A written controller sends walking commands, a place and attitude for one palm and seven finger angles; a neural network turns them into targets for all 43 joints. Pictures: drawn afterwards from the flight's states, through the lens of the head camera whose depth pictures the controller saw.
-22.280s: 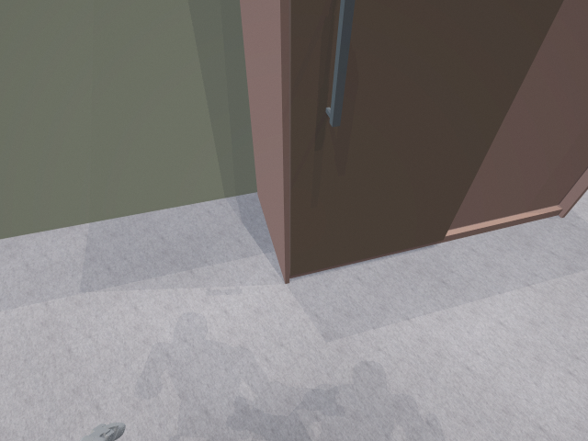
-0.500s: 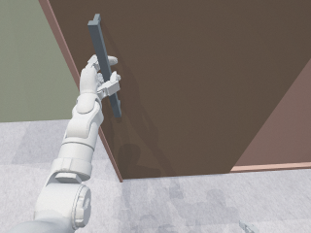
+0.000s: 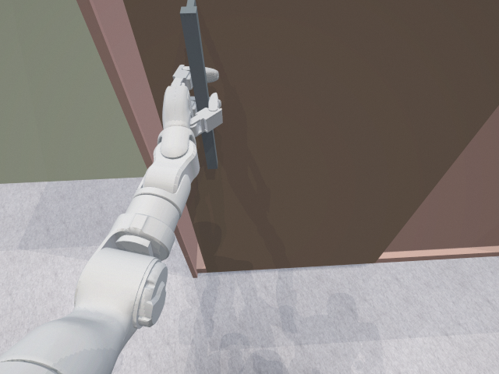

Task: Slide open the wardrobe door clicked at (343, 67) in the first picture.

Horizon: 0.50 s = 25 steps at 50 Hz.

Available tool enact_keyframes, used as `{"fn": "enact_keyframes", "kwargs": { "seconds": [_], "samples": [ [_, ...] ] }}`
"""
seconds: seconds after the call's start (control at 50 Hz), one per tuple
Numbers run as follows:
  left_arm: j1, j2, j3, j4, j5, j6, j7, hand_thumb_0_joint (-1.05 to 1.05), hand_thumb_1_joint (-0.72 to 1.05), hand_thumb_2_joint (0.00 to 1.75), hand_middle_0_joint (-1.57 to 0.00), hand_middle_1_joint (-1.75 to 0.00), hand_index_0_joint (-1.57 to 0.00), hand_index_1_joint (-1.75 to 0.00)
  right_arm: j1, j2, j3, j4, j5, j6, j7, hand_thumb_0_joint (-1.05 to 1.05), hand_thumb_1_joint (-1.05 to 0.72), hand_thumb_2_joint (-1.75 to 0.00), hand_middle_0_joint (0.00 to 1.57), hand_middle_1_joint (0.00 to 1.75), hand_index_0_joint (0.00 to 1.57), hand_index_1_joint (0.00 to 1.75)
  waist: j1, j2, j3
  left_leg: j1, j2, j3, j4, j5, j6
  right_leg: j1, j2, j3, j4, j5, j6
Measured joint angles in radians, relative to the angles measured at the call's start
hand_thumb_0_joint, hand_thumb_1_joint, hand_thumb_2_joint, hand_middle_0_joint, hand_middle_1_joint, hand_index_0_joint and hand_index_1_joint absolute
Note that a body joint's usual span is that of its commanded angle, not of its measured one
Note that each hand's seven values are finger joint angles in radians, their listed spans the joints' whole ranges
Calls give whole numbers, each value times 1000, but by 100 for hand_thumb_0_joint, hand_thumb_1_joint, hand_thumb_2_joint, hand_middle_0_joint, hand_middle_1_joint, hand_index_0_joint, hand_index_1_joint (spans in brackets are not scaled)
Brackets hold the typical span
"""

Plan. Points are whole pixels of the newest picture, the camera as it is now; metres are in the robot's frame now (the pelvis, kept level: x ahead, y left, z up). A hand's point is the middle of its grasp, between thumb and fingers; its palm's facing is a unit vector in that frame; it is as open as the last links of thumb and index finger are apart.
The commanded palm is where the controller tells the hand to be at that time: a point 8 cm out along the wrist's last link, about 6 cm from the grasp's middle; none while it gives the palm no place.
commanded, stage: step sideways, sliding the door along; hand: left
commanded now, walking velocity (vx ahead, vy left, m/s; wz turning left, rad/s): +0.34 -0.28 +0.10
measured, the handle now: (203, 98) +0.54 +0.09 +0.15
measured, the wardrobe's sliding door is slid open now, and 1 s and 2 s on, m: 0.04 0.14 0.45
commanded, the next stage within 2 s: none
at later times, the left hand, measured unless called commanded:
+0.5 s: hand (242, 112) +0.48 +0.02 +0.16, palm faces +0.01 -0.99 -0.11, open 6.0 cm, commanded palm +0.47 +0.07 +0.16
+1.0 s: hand (283, 109) +0.50 -0.04 +0.15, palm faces +0.28 -0.96 -0.09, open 6.2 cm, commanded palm +0.47 -0.06 +0.16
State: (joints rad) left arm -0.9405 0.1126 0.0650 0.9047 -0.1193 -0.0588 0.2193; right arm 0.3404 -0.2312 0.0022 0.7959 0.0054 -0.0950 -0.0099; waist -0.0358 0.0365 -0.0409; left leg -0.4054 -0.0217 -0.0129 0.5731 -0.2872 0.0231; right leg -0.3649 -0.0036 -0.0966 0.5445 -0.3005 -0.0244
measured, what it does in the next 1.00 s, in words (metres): steps to the right: left foot, then right foot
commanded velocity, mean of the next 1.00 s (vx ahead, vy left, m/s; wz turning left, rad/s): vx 0.05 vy -0.29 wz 0.05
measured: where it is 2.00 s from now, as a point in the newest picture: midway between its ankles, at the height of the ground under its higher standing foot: outside the picture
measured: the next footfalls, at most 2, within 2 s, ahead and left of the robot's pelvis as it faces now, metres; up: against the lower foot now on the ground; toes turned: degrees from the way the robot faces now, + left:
left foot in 0.54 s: +0.10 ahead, +0.06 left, +0.00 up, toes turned +11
right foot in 0.82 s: +0.19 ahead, -0.35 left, +0.00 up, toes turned -1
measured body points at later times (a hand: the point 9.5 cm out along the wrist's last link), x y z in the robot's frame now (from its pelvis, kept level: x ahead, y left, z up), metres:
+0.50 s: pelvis +0.03 -0.07 +0.00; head +0.09 -0.08 +0.44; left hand +0.48 +0.08 +0.17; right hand +0.15 -0.33 -0.13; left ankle +0.04 +0.05 -0.70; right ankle +0.01 -0.13 -0.73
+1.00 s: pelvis +0.08 -0.24 -0.02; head +0.18 -0.24 +0.41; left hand +0.48 +0.01 +0.16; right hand +0.30 -0.44 -0.15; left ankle +0.04 -0.09 -0.73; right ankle +0.15 -0.35 -0.73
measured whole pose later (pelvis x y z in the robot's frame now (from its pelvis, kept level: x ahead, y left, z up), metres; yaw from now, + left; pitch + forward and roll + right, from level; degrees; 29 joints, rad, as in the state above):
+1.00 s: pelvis +0.08 -0.24 -0.02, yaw +10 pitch -1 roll -1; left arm -0.74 0.19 0.05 0.34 -0.11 -0.05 0.15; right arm 0.06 -0.25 -0.03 0.71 0.06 -0.11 -0.08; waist 0.05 0.08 0.25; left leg -0.33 0.12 0.03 0.75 -0.35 -0.03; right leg -0.42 -0.09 -0.17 0.76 -0.28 0.01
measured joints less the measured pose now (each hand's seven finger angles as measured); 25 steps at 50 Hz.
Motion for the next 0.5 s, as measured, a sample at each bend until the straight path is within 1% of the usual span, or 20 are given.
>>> {"fn": "enact_keyframes", "kwargs": {
  "seconds": [0.04, 0.1, 0.12, 0.16, 0.2, 0.22, 0.26, 0.28, 0.3, 0.32, 0.34, 0.36, 0.4, 0.42, 0.44, 0.46, 0.5],
  "samples": [
    [3, 35, 12, 20, 20, -27, -51, 1, 74, 80, -31, -136, -28, -139, -19, -1, 7, 0, 6, 17, -21, 1, -91, -90, 20, 30, 20, 30, -12, -4, 14, 16, 6, 19, -1, -3, 4, 6, 5, 19, 6, 1, 2],
    [14, 81, 7, 32, 12, -52, -94, 0, 71, 80, -34, -135, -29, -139, -26, -2, 5, -23, 12, 22, -55, 1, -90, -90, 20, 30, 20, 30, -29, -13, 32, 40, 7, 45, 11, -18, 6, 6, 4, 45, 50, -18, 4],
    [19, 92, 6, 32, 5, -59, -102, 0, 71, 80, -35, -135, -29, -138, -27, -2, 3, -30, 13, 21, -65, 1, -90, -90, 20, 30, 20, 30, -31, -14, 39, 48, 7, 53, 21, -27, 7, 1, 4, 52, 85, -37, 5],
    [34, 106, 4, 26, -8, -66, -113, 0, 70, 80, -36, -134, -29, -138, -28, -2, -1, -37, 12, 25, -81, 1, -91, -90, 20, 30, 20, 30, -32, -5, 52, 65, 14, 60, 35, -43, 6, -15, 12, 62, 192, -111, 5],
    [45, 107, 6, 17, -17, -68, -120, 0, 70, 80, -37, -133, -30, -138, -29, 0, -1, -31, 11, 31, -88, 1, -91, -90, 20, 30, 20, 30, -29, 12, 69, 88, 27, 53, 34, -50, -1, -25, 24, 66, 271, -173, 2],
    [46, 105, 5, 15, -20, -68, -124, 0, 70, 80, -37, -133, -30, -138, -28, 3, 2, -28, 11, 37, -90, 1, -91, -90, 20, 30, 20, 30, -26, 20, 78, 97, 35, 44, 35, -52, -6, -20, 28, 65, 271, -186, 0],
    [41, 98, 0, 10, -20, -64, -134, 0, 69, 81, -38, -132, -30, -138, -24, 10, 13, -24, 13, 51, -90, 1, -91, -90, 20, 30, 20, 30, -12, 27, 95, 109, 51, 22, 51, -64, -24, 15, 30, 59, 188, -157, -5],
    [35, 97, -3, 6, -17, -61, -139, -1, 69, 81, -38, -133, -30, -138, -22, 16, 19, -24, 16, 57, -89, 1, -91, -90, 20, 30, 20, 30, -3, 20, 101, 111, 55, 15, 70, -77, -36, 45, 24, 59, 115, -107, -8],
    [31, 97, -4, -1, -10, -59, -142, -1, 68, 81, -39, -133, -31, -139, -24, 20, 25, -22, 19, 62, -89, 1, -90, -90, 20, 30, 20, 30, 4, 14, 110, 107, 61, 10, 102, -93, -40, 62, 24, 47, 82, -15, -13],
    [32, 93, 1, -10, -1, -58, -143, -1, 69, 82, -40, -134, -30, -139, -35, 21, 25, -16, 21, 66, -89, 1, -90, -90, 20, 30, 20, 30, -1, 19, 122, 94, 73, 3, 155, -98, -32, 73, 34, 27, 91, -4, -23],
    [34, 86, 4, -16, 8, -61, -143, -1, 69, 82, -40, -134, -30, -139, -45, 21, 22, -8, 23, 68, -91, 1, -90, -90, 20, 30, 20, 30, -6, 19, 131, 71, 69, -5, 233, -135, -25, 85, 37, 10, 99, -25, -35],
    [36, 77, 4, -20, 17, -63, -145, -1, 69, 83, -40, -135, -30, -139, -54, 19, 16, -1, 23, 66, -93, 1, -90, -90, 20, 30, 20, 30, -6, 13, 137, 44, 56, -7, 319, -180, -22, 99, 34, 0, 97, -47, -44],
    [45, 60, -2, -41, 27, -67, -153, -1, 68, 83, -40, -135, -30, -139, -72, 10, 4, 4, 21, 58, -95, 1, -90, -90, 20, 30, 20, 30, 12, -4, 151, 0, 36, 14, 449, -220, -22, 126, 25, -4, 75, -66, -55],
    [52, 53, -7, -57, 30, -71, -156, -1, 68, 83, -40, -135, -31, -139, -81, 3, 0, 1, 16, 52, -96, 1, -90, -90, 20, 30, 20, 30, 21, -11, 160, -10, 33, 30, 469, -217, -24, 140, 21, -4, 58, -63, -56],
    [62, 47, -11, -78, 35, -75, -158, -2, 68, 83, -40, -135, -31, -140, -91, -5, -3, -6, 11, 47, -96, 1, -90, -90, 20, 30, 20, 30, 29, -19, 169, -11, 34, 49, 447, -207, -24, 152, 16, -4, 42, -57, -56],
    [72, 42, -14, -100, 41, -80, -162, -2, 67, 83, -41, -136, -31, -139, -100, -12, -4, -16, 5, 43, -97, 1, -91, -90, 20, 30, 20, 30, 33, -27, 176, -2, 38, 72, 391, -179, -27, 160, 11, -6, 32, -54, -57],
    [90, 37, -23, -150, 48, -89, -167, -2, 66, 84, -42, -137, -32, -139, -121, -23, -7, -40, -7, 37, -100, 1, -91, -90, 20, 30, 20, 30, 34, -39, 186, 33, 52, 119, 221, -65, -35, 163, 7, -19, 35, -63, -60]
  ]
}}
